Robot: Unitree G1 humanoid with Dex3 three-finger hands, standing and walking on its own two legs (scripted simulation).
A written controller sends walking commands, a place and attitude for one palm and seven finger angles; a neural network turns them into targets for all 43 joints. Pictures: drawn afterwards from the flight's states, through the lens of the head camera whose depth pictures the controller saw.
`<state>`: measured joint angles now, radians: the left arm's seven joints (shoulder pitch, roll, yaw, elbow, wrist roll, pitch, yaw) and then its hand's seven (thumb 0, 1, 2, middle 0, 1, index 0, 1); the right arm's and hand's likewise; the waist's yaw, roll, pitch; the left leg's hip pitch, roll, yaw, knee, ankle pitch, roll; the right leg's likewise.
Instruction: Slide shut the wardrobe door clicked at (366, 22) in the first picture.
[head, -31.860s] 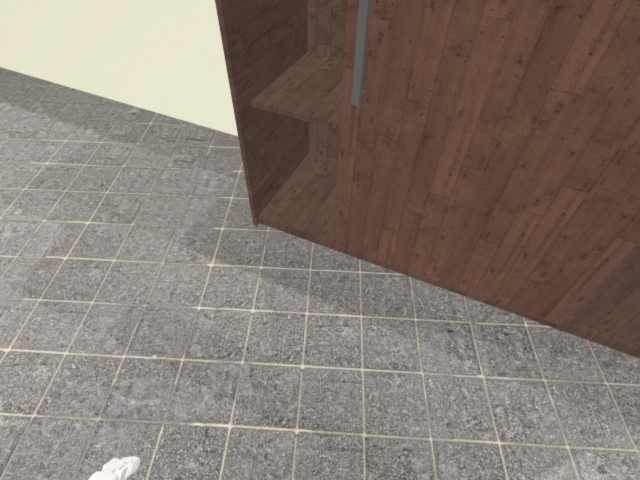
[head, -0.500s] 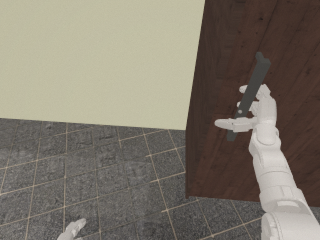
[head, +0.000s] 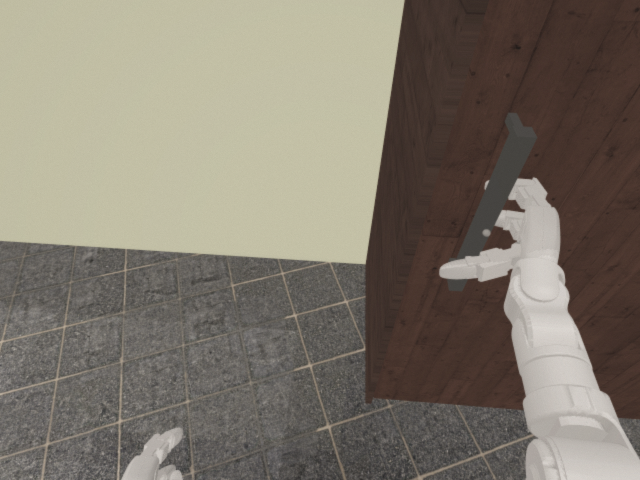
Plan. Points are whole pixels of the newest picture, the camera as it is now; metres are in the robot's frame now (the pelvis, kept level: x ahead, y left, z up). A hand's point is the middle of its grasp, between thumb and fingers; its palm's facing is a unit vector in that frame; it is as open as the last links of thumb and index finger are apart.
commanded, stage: slip the hand off the handle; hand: right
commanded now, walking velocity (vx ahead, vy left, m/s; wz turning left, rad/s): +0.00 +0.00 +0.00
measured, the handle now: (479, 214) +0.46 -0.18 +0.09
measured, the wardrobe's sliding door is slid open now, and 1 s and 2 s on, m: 0.00 0.00 0.00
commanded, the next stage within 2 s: draw the hand back to the body in 1.06 s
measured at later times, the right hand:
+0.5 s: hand (541, 247) +0.40 -0.24 +0.11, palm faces +0.27 +0.95 -0.18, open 14.6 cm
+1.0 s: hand (571, 325) +0.29 -0.25 +0.10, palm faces +0.28 +0.95 -0.16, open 14.6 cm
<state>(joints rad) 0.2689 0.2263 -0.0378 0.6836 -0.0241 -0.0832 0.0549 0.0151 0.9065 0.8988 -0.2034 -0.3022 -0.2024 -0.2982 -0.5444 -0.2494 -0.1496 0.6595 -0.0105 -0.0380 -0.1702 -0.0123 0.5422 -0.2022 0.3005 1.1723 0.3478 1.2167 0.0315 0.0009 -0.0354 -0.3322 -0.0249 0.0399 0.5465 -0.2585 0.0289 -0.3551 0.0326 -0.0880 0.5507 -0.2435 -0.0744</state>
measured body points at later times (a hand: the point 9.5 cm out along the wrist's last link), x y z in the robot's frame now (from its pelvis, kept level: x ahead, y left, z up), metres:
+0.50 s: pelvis +0.01 +0.02 +0.00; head +0.03 +0.02 +0.45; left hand +0.12 +0.28 -0.11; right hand +0.38 -0.29 +0.12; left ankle +0.02 +0.10 -0.73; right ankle +0.03 -0.07 -0.73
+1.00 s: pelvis +0.01 +0.01 +0.00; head +0.00 +0.01 +0.45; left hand +0.21 +0.23 -0.08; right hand +0.27 -0.30 +0.11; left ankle +0.02 +0.10 -0.73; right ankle +0.03 -0.07 -0.73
